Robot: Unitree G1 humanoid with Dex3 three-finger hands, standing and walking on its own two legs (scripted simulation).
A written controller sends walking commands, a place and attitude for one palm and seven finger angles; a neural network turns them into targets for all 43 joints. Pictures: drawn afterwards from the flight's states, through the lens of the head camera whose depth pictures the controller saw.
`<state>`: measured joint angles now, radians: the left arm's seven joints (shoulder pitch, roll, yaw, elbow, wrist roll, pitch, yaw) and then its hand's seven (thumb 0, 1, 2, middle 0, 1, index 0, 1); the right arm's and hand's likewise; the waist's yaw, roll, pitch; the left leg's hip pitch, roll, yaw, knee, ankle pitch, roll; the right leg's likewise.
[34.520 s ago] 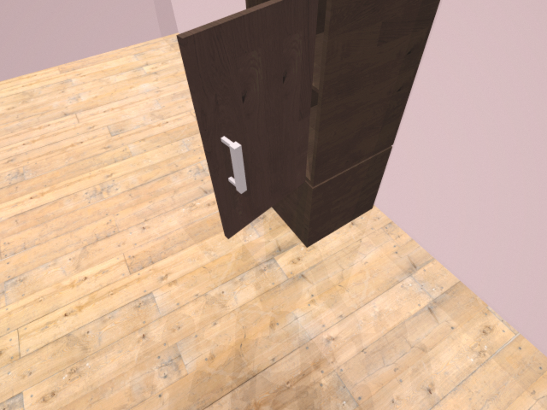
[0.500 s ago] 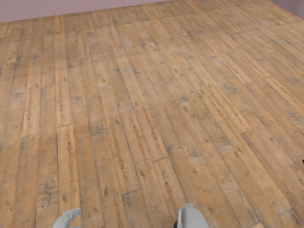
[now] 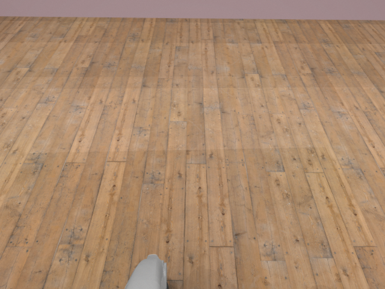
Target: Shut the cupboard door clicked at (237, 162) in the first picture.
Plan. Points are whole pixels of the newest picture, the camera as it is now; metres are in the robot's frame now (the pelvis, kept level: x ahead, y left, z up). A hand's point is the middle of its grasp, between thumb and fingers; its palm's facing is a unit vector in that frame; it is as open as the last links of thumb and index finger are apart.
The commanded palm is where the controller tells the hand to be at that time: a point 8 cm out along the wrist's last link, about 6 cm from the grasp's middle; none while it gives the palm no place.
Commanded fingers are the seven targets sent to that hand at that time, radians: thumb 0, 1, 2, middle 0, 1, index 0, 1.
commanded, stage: walk to a spot facing it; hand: left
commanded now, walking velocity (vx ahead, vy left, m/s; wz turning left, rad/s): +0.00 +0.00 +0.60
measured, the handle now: out of the picture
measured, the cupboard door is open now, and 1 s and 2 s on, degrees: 62 62 62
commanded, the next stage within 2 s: turn to face it in 0.14 s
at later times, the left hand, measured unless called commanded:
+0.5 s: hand (94, 265) +0.19 +0.25 -0.17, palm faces +0.14 -0.97 -0.20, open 7.4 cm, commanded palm none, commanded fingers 0.00 0.90 0.90 -0.20 -0.30 -0.20 -0.30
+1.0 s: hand (103, 243) +0.24 +0.25 -0.19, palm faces -0.10 -0.97 -0.21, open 7.4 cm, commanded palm none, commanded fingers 0.00 0.90 0.90 -0.20 -0.30 -0.20 -0.30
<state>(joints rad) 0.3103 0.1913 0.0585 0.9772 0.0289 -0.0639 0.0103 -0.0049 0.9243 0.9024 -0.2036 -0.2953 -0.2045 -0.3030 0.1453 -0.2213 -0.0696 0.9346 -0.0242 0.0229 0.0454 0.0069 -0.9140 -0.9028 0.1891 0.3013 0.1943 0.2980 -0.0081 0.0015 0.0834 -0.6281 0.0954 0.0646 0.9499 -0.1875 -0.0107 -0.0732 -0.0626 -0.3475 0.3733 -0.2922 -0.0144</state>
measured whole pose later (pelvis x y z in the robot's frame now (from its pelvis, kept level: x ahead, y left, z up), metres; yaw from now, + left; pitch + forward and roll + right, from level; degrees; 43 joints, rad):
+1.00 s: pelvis +0.19 +0.06 -0.01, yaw -10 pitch +1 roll -1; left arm 0.27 0.22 0.08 0.94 0.03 0.05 0.00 0.00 0.90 0.90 -0.21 -0.30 -0.21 -0.30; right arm 0.13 -0.22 -0.05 0.91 0.00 0.03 -0.03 0.01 -0.91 -0.90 0.19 0.30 0.20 0.30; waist 0.03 -0.04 0.09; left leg -0.36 0.03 0.00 0.66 -0.34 -0.07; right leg -0.22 0.03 0.12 0.53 -0.32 0.02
